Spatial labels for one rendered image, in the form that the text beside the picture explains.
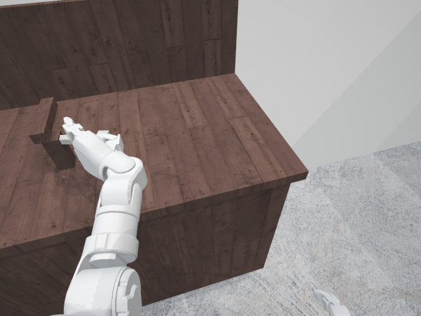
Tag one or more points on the tap lever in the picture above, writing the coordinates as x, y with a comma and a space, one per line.
65, 140

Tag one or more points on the left robot hand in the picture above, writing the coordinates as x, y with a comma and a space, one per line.
91, 148

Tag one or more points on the counter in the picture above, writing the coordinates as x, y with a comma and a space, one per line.
161, 73

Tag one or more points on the left robot forearm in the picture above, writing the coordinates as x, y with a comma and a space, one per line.
113, 241

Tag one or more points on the right robot hand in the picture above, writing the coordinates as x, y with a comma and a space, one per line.
330, 303

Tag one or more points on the robot left upper arm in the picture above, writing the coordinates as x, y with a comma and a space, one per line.
113, 291

